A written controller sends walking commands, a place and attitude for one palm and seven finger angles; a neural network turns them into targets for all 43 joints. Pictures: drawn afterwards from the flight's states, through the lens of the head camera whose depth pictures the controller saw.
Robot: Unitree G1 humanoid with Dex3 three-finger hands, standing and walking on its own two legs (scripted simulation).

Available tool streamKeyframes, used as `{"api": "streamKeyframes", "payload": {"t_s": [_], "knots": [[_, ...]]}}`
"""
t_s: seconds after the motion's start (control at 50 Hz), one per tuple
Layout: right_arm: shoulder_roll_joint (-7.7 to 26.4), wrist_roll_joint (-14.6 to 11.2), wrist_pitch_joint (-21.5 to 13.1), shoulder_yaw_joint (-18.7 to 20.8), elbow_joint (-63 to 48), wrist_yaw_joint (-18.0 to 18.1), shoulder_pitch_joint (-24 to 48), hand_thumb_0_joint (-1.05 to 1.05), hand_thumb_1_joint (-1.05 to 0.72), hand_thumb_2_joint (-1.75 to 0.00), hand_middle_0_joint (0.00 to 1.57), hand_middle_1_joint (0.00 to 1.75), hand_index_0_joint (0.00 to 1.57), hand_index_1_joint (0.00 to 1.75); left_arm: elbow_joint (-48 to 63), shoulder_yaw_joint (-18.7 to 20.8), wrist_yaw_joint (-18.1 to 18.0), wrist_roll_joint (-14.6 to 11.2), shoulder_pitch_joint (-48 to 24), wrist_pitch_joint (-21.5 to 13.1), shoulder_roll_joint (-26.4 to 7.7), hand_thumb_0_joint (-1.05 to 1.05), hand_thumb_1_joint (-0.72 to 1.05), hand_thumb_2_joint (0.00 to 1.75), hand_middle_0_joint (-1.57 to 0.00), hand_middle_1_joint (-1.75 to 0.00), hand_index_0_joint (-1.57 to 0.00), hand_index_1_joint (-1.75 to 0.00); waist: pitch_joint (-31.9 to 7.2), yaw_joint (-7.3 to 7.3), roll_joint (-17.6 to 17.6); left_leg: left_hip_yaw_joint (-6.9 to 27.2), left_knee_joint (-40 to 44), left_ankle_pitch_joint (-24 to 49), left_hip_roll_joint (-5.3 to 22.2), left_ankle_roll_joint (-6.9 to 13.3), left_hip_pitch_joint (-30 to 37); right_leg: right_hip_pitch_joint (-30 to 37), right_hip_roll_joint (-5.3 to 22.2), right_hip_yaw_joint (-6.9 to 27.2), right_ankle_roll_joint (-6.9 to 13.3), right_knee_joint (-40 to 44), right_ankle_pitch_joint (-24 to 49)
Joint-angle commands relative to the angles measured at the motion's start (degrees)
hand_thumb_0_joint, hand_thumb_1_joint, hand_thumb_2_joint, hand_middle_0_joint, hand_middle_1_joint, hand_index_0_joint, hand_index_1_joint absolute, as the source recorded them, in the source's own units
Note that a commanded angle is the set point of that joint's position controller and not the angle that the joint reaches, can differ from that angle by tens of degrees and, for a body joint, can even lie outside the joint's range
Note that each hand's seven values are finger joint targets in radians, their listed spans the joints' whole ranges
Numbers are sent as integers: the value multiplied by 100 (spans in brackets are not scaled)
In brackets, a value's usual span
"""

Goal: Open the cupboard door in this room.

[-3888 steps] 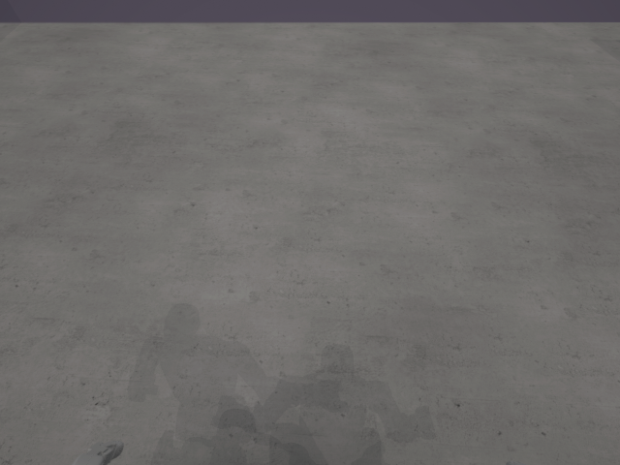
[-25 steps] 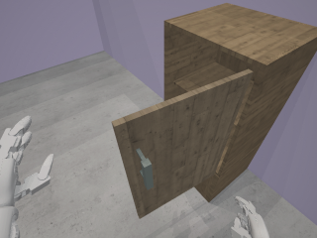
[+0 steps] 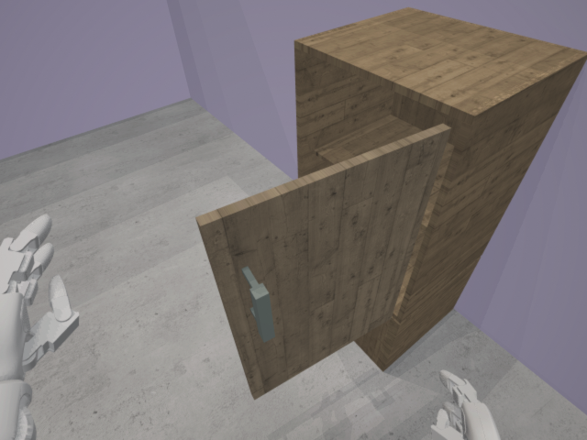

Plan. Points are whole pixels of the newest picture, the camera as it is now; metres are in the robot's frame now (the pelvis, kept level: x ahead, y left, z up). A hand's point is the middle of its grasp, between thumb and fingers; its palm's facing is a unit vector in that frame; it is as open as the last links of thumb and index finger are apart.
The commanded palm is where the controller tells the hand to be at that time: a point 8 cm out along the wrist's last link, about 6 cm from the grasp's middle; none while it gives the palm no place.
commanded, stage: step back with the hand held close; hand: left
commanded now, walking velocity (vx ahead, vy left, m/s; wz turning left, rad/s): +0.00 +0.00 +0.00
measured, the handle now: (257, 304) +0.30 +0.11 +0.01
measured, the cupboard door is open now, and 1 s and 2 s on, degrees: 83 83 83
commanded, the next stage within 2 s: stop stepping back and stand still in 1.38 s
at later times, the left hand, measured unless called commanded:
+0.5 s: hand (35, 350) +0.15 +0.28 +0.15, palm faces +0.39 -0.77 -0.51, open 7.4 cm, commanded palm +0.09 +0.32 +0.17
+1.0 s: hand out of the picture +0.10 +0.29 +0.15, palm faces +0.48 -0.74 -0.47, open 7.4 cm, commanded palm +0.03 +0.33 +0.17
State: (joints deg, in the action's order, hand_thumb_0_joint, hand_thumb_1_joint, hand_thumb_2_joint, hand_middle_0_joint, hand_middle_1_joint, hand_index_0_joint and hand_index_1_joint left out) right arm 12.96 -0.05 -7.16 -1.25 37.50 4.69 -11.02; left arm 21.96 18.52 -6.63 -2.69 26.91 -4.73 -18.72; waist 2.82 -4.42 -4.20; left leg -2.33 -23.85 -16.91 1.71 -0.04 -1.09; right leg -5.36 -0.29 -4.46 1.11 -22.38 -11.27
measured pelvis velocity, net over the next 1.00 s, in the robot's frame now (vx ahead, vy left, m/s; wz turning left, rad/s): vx -0.10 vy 0.03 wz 0.03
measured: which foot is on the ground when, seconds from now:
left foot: down 0.00-1.00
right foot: down 0.00-1.00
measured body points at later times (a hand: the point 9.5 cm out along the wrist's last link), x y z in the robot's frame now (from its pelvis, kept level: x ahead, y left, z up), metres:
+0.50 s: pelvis -0.06 +0.02 -0.01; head -0.04 +0.02 +0.44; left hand +0.12 +0.32 +0.18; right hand +0.12 -0.23 -0.09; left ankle -0.04 +0.12 -0.74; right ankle +0.02 -0.11 -0.74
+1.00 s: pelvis -0.10 +0.03 -0.03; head -0.07 +0.04 +0.42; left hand +0.07 +0.33 +0.18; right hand +0.07 -0.21 -0.11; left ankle -0.04 +0.12 -0.74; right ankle +0.02 -0.10 -0.74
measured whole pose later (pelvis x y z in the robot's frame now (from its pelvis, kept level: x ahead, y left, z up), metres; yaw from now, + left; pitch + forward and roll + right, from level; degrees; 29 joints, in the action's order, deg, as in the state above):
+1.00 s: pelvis -0.10 +0.03 -0.03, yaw +2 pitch -1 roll +0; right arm 12.3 0.2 -5.6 0.1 34.4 4.3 -11.2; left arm 31.1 26.4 -9.0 0.3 27.7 -14.1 -22.2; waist 4.8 -0.3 1.2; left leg -2.3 -43.3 -21.1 -1.4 2.3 -25.6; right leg -27.3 -0.2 1.6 -0.8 -36.9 -8.9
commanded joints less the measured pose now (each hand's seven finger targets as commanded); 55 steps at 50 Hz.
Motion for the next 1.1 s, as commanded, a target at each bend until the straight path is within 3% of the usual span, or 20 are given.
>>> {"api": "streamKeyframes", "payload": {"t_s": [0.0, 0.02, 0.04, 0.06, 0.14, 0.26, 0.42, 0.52, 0.6, 0.64, 0.74, 0.82, 0.86, 0.92, 0.94, 0.98, 1.0, 1.02, 1.06, 1.08], "knots": [[594, 24, -408, 228, -920, 32, 822, 0, -90, -90, 20, 30, 20, 30, 1574, 778, -164, 15, -1135, -479, -1300, 0, 90, 90, -20, -30, -20, -30, -551, 50, -67, 144, 404, 1189, -68, 131, -483, 348, 145, 384, 13, 389, 576], [575, -45, -302, 105, -1141, 34, 681, 0, -90, -90, 20, 30, 20, 30, 1647, 1720, -242, 63, -2057, -774, -2218, 0, 90, 90, -20, -30, -20, -30, 244, 307, -189, 263, 352, 606, 9, 172, -1027, -329, 407, 921, 32, 674, 590], [542, 5, -205, 189, -980, 53, 607, 0, -90, -90, 20, 30, 20, 30, 895, 1271, -148, 46, -1034, -766, -1541, 0, 90, 90, -20, -30, -20, -30, 61, 335, 598, 346, 181, 613, 38, 201, -1025, -376, 522, 883, 22, 737, 593], [599, 9, -110, 252, -1039, 18, 593, 0, -90, -90, 20, 30, 20, 30, 607, 1081, -75, 38, -328, -716, -1260, 0, 90, 90, -20, -30, -20, -30, -214, 328, 907, 265, 29, 813, 20, 214, -823, -381, 573, 896, 23, 753, 725], [698, 36, 76, 308, -1165, 1, 668, 0, -90, -90, 20, 30, 20, 30, 1163, 904, -55, 45, 217, -762, -1148, 0, 90, 90, -20, -30, -20, -30, -843, 366, 126, 227, 70, 1407, 126, 153, -881, -152, 630, 730, 24, 288, 1487], [658, 3, 228, 396, -1357, 83, 694, 0, -90, -90, 20, 30, 20, 30, 1636, 1316, -201, 47, 445, -782, -1542, 0, 90, 90, -20, -30, -20, -30, -1213, 344, 253, 345, 44, 1910, 253, 126, -1268, 49, 551, 648, -33, -284, 2086], [722, -5, 171, 438, -1386, 135, 630, 0, -90, -90, 20, 30, 20, 30, 1689, 1322, -308, 124, 406, -864, -1501, 0, 90, 90, -20, -30, -20, -30, -798, 348, 55, 576, 303, 354, 391, 319, -2323, -91, 462, 809, -80, -532, 945], [786, -4, 58, 439, -1436, 138, 528, 0, -90, -90, 20, 30, 20, 30, 1810, 1319, -355, 247, 142, -974, -1484, 0, 90, 90, -20, -30, -20, -30, -462, 392, 39, 746, 391, -1422, 450, 494, -3323, -80, 459, 981, -86, -667, -144], [771, -3, -30, 438, -1467, 125, 392, 0, -90, -90, 20, 30, 20, 30, 1881, 1340, -386, 283, 45, -1078, -1451, 0, 90, 90, -20, -30, -20, -30, -492, 436, 305, 781, 88, -1762, 401, 509, -3447, -322, 519, 1141, -51, -617, -609], [777, 22, -71, 427, -1442, 136, 370, 0, -90, -90, 20, 30, 20, 30, 2053, 1352, -403, 286, -20, -1128, -1471, 0, 90, 90, -20, -30, -20, -30, -490, 456, 113, 861, 120, -1851, 420, 501, -3385, -456, 512, 1117, -28, -638, -765], [749, 20, -179, 438, -1433, 134, 354, 0, -90, -90, 20, 30, 20, 30, 2014, 1493, -422, 347, 75, -1216, -1454, 0, 90, 90, -20, -30, -20, -30, -612, 409, -311, 1212, 624, -2128, 763, 646, -4120, 286, 127, 830, -147, -1672, -13], [773, 52, -228, 473, -1377, 108, 392, 0, -90, -90, 20, 30, 20, 30, 1928, 1634, -372, 406, -21, -1299, -1510, 0, 90, 90, -20, -30, -20, -30, -476, 407, -262, 1198, 472, -2333, 755, 716, -4644, 563, 64, 1135, -126, -1968, 424], [731, 36, -214, 484, -1351, 73, 310, 0, -90, -90, 20, 30, 20, 30, 1911, 1496, -333, 366, -169, -1280, -1417, 0, 90, 90, -20, -30, -20, -30, -365, 472, 366, 927, -149, -2177, 453, 584, -4343, -37, 348, 1608, 6, -1441, 261], [682, 59, -160, 497, -1210, 7, 284, 0, -90, -90, 20, 30, 20, 30, 2045, 1492, -350, 277, -282, -1263, -1586, 0, 90, 90, -20, -30, -20, -30, -510, 500, 1081, 596, -1437, -1483, -26, 272, -2796, -1665, 1078, 2422, 386, -10, -828], [587, 49, -137, 448, -1142, -29, 281, 0, -90, -90, 20, 30, 20, 30, 2116, 1426, -370, 220, -184, -1260, -1559, 0, 90, 90, -20, -30, -20, -30, -723, 520, 1273, 515, -1766, -1100, -106, 191, -2186, -2053, 1279, 2330, 473, 177, -897], [576, 34, -50, 445, -1097, -43, 317, 0, -90, -90, 20, 30, 20, 30, 2165, 1488, -416, 183, -16, -1246, -1620, 0, 90, 90, -20, -30, -20, -30, -887, 535, 1169, 485, -1656, -881, -121, 166, -1732, -2317, 1230, 1946, 413, 134, -862], [595, 31, -28, 456, -1125, -32, 363, 0, -90, -90, 20, 30, 20, 30, 2231, 1571, -425, 176, 107, -1258, -1667, 0, 90, 90, -20, -30, -20, -30, -886, 525, 837, 603, -1222, -990, -11, 226, -1781, -2299, 1042, 1733, 294, -107, -899], [712, 35, -20, 492, -1162, 12, 437, 0, -90, -90, 20, 30, 20, 30, 2348, 1678, -451, 182, 194, -1308, -1742, 0, 90, 90, -20, -30, -20, -30, -795, 519, 92, 1040, -538, -1310, 307, 369, -2153, -2126, 714, 1486, 164, -641, -974], [771, 119, -160, 516, -1281, 60, 556, 0, -90, -90, 20, 30, 20, 30, 2593, 1795, -442, 258, 263, -1402, -1563, 0, 90, 90, -20, -30, -20, -30, -971, 466, -1623, 2612, 1558, -2371, 1787, 963, -4178, -271, -439, 556, -277, -3616, -820], [623, 157, -239, 571, -1170, 70, 425, 0, -90, -90, 20, 30, 20, 30, 2535, 1840, -449, 263, 208, -1379, -1668, 0, 90, 90, -20, -30, -20, -30, -957, 537, -1148, 2654, 1690, -1764, 2003, 1077, -3924, -603, -481, 802, -235, -4560, -1317]]}}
